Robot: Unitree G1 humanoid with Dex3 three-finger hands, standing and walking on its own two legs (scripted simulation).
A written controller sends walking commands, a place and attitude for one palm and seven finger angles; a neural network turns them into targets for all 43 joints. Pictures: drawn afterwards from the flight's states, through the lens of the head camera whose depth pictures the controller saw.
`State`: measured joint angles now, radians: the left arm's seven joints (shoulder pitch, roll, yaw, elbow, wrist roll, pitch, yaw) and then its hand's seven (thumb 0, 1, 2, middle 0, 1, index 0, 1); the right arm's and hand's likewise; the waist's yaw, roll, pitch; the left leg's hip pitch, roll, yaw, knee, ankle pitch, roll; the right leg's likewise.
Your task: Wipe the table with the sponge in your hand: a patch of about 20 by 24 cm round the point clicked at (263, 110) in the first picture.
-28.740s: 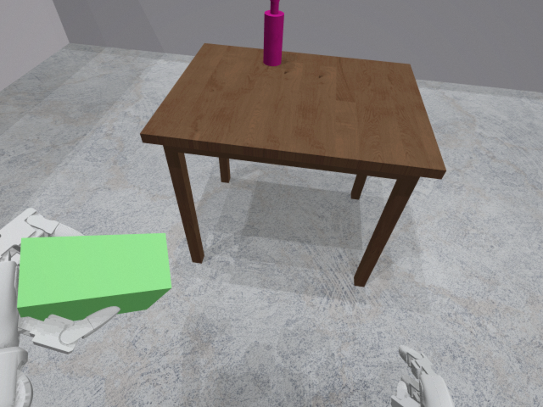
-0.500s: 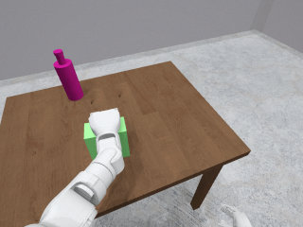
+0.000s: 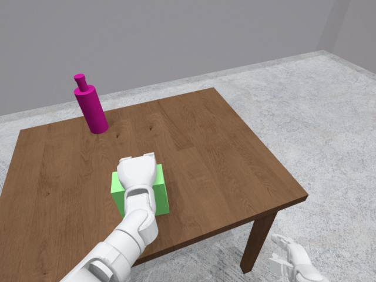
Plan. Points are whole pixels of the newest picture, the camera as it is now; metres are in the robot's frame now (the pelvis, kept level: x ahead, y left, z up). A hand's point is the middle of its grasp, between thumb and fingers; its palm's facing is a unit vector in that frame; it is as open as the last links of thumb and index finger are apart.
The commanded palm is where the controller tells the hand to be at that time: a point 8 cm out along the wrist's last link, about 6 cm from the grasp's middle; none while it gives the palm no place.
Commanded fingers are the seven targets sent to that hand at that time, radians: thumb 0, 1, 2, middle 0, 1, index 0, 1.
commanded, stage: slide back across to the middle lane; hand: left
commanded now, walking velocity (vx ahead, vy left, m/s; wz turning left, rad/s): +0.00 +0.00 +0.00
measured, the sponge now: (143, 198) +0.33 +0.17 -0.03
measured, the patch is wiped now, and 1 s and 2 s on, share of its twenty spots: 1.00 1.00 1.00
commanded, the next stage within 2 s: wipe forward along the middle lane in 0.72 s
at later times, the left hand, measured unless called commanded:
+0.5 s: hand (128, 189) +0.31 +0.19 +0.03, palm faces -0.01 -0.10 -0.99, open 10.2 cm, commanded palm +0.27 +0.20 +0.08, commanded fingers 0.00 0.10 1.30 -1.20 -1.60 -1.20 -1.60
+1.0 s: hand (107, 198) +0.29 +0.23 +0.03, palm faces -0.04 -0.09 -0.99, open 10.2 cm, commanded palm +0.27 +0.23 +0.07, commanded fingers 0.00 0.10 1.30 -1.20 -1.60 -1.20 -1.60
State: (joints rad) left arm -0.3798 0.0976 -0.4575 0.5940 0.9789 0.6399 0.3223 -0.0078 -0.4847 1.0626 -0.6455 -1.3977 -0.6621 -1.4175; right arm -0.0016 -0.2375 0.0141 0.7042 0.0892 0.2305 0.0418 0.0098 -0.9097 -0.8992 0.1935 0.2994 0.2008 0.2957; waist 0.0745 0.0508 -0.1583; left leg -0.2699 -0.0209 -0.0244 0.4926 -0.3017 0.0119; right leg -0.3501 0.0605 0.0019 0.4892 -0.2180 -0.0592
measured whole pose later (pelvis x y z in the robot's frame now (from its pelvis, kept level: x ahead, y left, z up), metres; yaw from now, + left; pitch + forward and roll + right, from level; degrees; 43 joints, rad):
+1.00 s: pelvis -0.01 +0.01 +0.00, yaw -1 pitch +2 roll +0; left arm -0.18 0.25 -0.29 0.34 1.00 0.55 0.19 -0.02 -0.51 1.06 -0.69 -1.34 -0.71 -1.36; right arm 0.00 -0.25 0.04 0.69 0.09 0.14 -0.02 0.01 -0.91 -0.90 0.19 0.30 0.20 0.30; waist 0.08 0.05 -0.09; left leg -0.21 -0.03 -0.01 0.46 -0.28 0.03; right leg -0.29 0.05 0.02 0.46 -0.19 -0.04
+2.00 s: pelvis -0.03 +0.00 -0.01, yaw +0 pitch +12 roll +0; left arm -0.69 0.42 -0.08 1.01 1.01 0.27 0.26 0.00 -0.54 1.07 -0.74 -1.31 -0.75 -1.33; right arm 0.17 -0.26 0.02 0.74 0.08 0.09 -0.06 0.01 -0.91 -0.90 0.20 0.30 0.20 0.30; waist -0.03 0.03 -0.13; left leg -0.50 -0.02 -0.02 0.58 -0.28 0.02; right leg -0.56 0.06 0.00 0.52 -0.17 -0.05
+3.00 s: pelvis +0.00 +0.04 -0.01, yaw -2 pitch +14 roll -2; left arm -0.72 0.55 0.04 1.05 1.04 0.17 0.24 0.00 -0.53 1.07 -0.70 -1.34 -0.72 -1.37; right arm 0.24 -0.26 0.00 0.74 0.07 0.10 -0.02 0.01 -0.91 -0.90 0.20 0.30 0.20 0.30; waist -0.05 0.02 -0.14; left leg -0.50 -0.04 0.00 0.58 -0.33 0.07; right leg -0.54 0.05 0.03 0.48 -0.19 0.00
